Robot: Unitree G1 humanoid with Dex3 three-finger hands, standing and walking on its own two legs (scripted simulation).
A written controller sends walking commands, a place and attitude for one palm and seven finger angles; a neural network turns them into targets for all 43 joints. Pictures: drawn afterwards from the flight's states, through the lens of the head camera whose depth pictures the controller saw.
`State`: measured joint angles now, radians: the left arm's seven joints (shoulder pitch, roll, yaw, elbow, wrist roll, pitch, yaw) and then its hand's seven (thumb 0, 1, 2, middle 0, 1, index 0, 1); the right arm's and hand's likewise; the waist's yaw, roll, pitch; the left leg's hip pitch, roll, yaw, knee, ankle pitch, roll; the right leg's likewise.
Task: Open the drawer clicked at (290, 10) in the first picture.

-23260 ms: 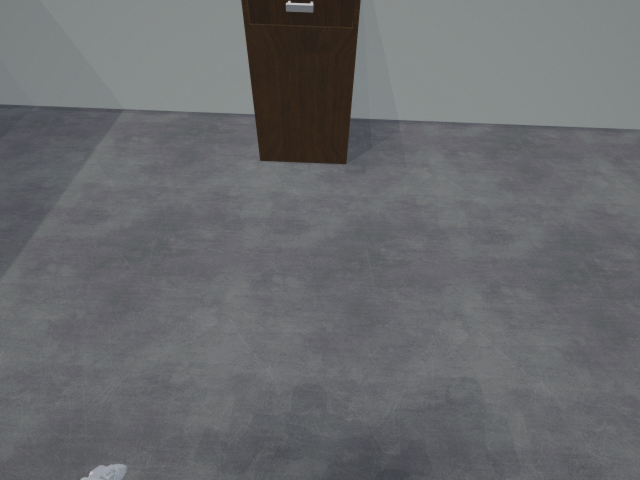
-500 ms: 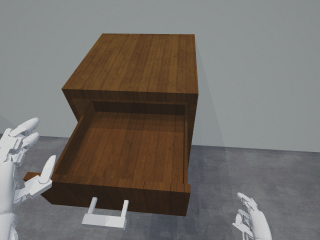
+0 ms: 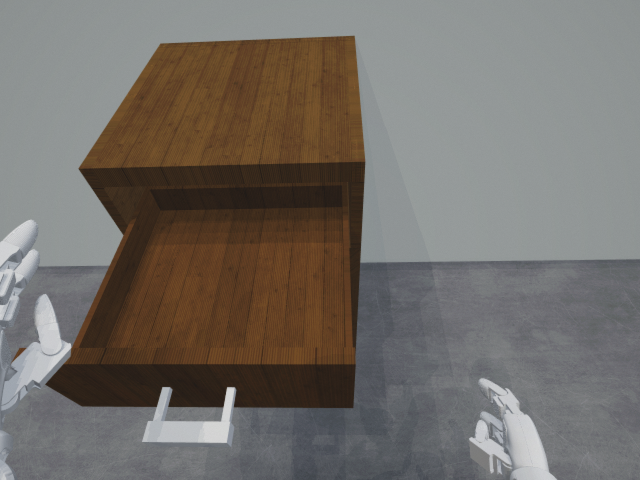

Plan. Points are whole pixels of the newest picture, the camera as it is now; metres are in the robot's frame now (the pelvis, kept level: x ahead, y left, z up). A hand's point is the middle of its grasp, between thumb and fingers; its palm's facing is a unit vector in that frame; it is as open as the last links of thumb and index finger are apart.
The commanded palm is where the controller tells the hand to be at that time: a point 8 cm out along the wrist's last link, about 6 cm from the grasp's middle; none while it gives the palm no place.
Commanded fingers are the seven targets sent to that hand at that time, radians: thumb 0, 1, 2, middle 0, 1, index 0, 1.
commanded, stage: step back with the hand held close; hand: left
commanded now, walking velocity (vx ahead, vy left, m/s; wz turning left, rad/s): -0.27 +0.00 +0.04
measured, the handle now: (193, 414) +0.20 +0.19 -0.03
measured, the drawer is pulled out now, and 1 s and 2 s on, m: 0.30 0.30 0.30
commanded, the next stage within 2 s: stop stepping back and stand still in 1.06 s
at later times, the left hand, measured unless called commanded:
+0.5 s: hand (34, 423) +0.14 +0.24 +0.15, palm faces +0.42 -0.77 -0.48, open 7.4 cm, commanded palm +0.07 +0.28 +0.17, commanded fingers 0.00 0.90 0.90 -0.20 -0.30 -0.20 -0.30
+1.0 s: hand out of the picture +0.06 +0.23 +0.15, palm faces +0.33 -0.82 -0.47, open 7.4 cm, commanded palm -0.02 +0.28 +0.17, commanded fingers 0.00 0.90 0.90 -0.20 -0.30 -0.20 -0.30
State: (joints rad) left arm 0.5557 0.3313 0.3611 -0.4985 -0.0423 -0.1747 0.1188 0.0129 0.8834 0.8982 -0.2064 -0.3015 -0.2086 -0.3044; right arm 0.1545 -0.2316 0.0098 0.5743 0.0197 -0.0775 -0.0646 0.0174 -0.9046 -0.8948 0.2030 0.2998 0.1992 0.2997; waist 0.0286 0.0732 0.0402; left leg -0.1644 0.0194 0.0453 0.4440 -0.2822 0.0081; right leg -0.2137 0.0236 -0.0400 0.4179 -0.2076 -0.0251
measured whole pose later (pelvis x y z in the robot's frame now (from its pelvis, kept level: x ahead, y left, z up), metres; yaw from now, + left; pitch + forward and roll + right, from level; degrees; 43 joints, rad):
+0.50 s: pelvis -0.05 +0.00 -0.02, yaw +1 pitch +1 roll +1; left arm 0.64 0.35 0.38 -0.61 -0.03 -0.19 0.19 0.01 0.88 0.90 -0.21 -0.30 -0.21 -0.30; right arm 0.19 -0.18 0.01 0.55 -0.01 -0.12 -0.08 0.02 -0.90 -0.89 0.20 0.30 0.20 0.30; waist 0.00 0.01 0.05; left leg -0.35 -0.01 0.04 0.64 -0.30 0.02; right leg -0.41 -0.02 -0.05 0.65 -0.25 -0.02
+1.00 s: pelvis -0.14 +0.00 -0.01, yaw +1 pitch +2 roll +1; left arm 0.60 0.36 0.37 -0.62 -0.04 -0.22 0.14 0.01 0.88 0.90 -0.21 -0.30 -0.21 -0.30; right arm 0.14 -0.19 -0.02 0.60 0.02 -0.10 -0.04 0.02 -0.91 -0.89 0.20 0.30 0.20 0.30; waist -0.02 -0.02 0.08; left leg -0.46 0.00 0.01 0.91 -0.46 -0.02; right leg -0.42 -0.02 -0.04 0.58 -0.19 -0.03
